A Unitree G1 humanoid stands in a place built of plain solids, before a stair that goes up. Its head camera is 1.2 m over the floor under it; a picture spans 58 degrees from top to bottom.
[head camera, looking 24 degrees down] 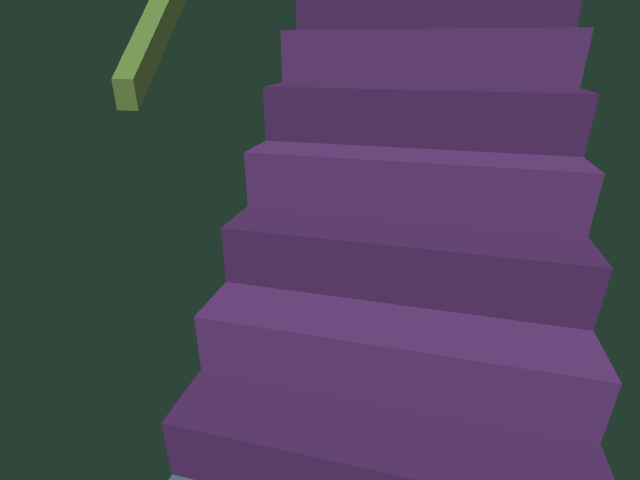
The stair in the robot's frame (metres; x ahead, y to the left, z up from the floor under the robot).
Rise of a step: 0.21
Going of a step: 0.23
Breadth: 1.20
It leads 14 degrees to the right of straight ahead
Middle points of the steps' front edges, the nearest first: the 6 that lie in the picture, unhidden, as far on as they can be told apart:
0.77 -0.12 0.21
1.00 -0.18 0.42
1.22 -0.24 0.63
1.45 -0.30 0.85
1.67 -0.35 1.06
1.90 -0.41 1.27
